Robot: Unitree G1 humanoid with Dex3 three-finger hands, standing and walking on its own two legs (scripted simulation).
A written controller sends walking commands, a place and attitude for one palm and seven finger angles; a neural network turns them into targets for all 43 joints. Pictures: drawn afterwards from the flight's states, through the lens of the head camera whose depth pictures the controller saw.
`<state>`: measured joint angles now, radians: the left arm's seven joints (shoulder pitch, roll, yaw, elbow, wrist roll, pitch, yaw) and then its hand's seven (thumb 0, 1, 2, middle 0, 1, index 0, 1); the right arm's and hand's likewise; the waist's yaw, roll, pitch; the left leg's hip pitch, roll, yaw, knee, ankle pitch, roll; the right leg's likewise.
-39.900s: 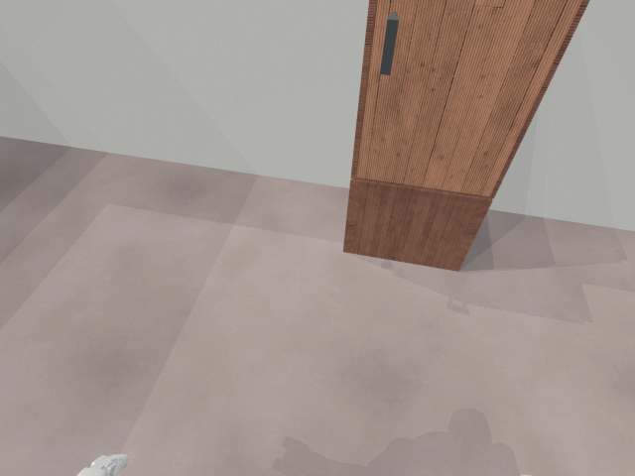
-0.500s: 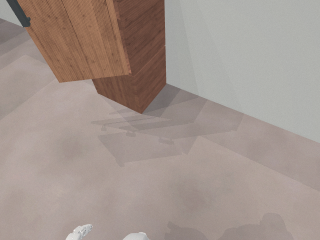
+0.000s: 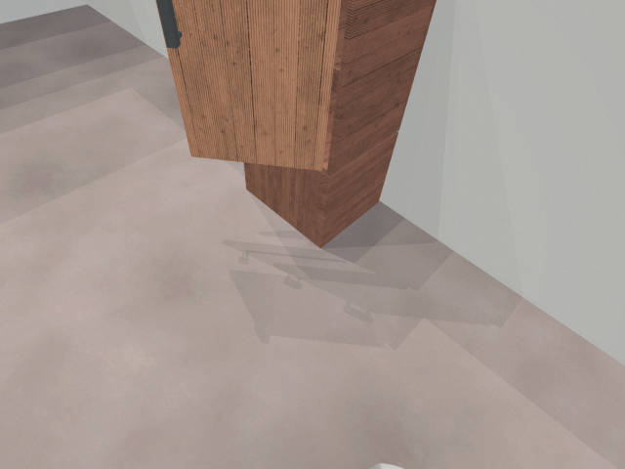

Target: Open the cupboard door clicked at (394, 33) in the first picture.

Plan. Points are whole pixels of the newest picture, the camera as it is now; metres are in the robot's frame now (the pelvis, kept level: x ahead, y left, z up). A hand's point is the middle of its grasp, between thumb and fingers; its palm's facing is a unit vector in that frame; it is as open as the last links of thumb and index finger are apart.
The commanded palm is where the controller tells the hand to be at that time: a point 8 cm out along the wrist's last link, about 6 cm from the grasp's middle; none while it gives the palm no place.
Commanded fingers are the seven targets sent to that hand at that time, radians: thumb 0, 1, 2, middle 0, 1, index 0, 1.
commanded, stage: take the last steps up to it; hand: left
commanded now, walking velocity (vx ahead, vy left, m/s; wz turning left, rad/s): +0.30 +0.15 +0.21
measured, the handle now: (170, 14) +0.99 +0.42 +0.10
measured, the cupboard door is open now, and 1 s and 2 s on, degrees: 39 39 39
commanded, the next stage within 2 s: come to a stop and stand still in 1.06 s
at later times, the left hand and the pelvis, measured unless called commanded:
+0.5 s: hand (219, 387) +0.25 +0.16 -0.15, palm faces +0.10 -0.97 -0.20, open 7.3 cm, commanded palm none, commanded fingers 0.00 0.90 0.90 -0.20 -0.30 -0.20 -0.30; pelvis +0.15 -0.02 +0.00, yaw +6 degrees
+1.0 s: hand (160, 408) +0.22 +0.25 -0.19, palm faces +0.26 -0.95 -0.16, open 7.3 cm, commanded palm none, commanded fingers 0.00 0.90 0.90 -0.20 -0.30 -0.20 -0.30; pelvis +0.33 +0.11 -0.01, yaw +8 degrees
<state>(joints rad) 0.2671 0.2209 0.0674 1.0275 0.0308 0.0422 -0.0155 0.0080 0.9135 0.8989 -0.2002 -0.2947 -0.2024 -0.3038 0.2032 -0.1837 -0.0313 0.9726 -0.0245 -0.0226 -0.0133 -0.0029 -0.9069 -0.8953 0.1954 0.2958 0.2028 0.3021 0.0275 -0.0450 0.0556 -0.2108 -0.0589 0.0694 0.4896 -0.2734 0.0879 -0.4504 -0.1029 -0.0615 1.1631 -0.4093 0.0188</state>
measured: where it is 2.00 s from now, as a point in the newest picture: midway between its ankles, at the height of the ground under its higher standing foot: (263, 418)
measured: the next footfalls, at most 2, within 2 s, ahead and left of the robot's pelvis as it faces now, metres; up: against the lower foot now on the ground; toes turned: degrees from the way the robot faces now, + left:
right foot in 0.40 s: +0.21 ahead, -0.11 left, +0.00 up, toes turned -4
left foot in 0.90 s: +0.42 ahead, +0.25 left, +0.00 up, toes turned +11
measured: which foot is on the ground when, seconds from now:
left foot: down 0.00-0.40, up 0.42-0.88, down 0.90-1.00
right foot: up 0.00-0.38, down 0.40-0.90, up 0.92-1.00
